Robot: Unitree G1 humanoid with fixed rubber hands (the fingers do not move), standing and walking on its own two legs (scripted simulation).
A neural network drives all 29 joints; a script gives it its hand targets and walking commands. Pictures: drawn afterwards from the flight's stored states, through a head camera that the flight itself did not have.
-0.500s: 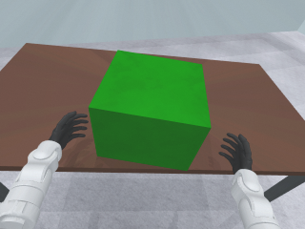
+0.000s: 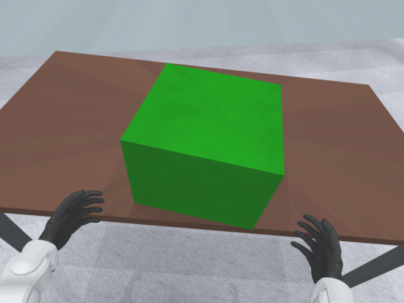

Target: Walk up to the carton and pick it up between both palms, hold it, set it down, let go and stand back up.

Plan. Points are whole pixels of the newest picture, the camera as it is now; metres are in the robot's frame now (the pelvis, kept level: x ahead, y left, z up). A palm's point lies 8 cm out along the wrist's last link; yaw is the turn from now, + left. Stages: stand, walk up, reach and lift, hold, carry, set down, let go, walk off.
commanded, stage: set down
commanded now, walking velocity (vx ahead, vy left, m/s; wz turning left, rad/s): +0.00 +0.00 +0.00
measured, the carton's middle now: (207, 143) +0.47 -0.02 +0.02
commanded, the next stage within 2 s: none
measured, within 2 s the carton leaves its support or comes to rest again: neither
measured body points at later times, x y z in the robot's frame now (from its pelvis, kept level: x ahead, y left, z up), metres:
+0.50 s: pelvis +0.02 +0.00 +0.00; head +0.03 +0.03 +0.45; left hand +0.23 +0.26 +0.01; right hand +0.18 -0.22 +0.01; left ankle +0.02 +0.10 -0.74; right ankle +0.00 -0.13 -0.74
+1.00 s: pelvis +0.02 +0.00 +0.00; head +0.03 +0.03 +0.45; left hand +0.20 +0.28 -0.02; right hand +0.18 -0.23 -0.02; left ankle +0.02 +0.10 -0.74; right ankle +0.00 -0.13 -0.74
